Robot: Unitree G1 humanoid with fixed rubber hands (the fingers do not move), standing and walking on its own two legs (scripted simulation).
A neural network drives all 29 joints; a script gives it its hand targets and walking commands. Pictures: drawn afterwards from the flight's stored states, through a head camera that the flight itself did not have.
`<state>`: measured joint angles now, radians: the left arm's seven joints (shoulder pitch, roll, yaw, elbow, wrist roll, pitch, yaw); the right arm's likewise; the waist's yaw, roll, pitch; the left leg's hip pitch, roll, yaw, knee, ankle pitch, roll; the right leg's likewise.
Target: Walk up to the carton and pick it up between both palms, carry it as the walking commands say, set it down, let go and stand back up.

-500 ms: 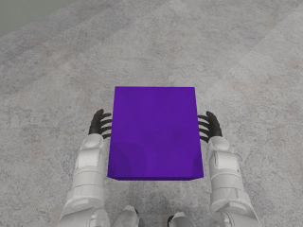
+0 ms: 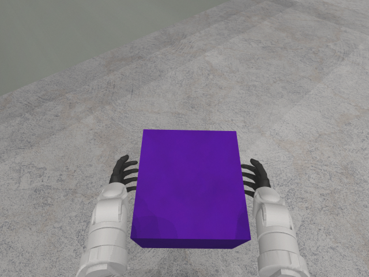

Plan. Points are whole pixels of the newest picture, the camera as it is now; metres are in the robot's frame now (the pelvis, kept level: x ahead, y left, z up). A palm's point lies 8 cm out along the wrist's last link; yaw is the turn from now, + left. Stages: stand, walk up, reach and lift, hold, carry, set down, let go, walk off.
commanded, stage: reach and lift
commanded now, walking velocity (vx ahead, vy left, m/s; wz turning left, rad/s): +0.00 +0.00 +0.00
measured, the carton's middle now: (188, 190) +0.35 +0.02 -0.08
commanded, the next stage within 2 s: hold in 1.56 s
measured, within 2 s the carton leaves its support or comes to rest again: neither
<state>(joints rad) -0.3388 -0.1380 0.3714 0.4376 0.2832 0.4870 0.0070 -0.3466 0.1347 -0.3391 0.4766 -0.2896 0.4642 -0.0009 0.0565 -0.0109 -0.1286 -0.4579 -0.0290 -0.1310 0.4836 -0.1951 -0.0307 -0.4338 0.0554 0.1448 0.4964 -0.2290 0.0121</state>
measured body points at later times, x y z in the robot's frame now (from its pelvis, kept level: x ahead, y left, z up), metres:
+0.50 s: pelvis +0.01 +0.00 +0.01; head -0.05 +0.00 +0.46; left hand +0.30 +0.19 +0.06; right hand +0.32 -0.14 +0.05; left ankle +0.02 +0.14 -0.74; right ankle +0.01 -0.13 -0.74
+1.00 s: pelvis +0.00 +0.01 +0.01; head -0.05 +0.01 +0.46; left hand +0.30 +0.17 +0.05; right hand +0.30 -0.16 +0.05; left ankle +0.02 +0.14 -0.74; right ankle +0.01 -0.13 -0.74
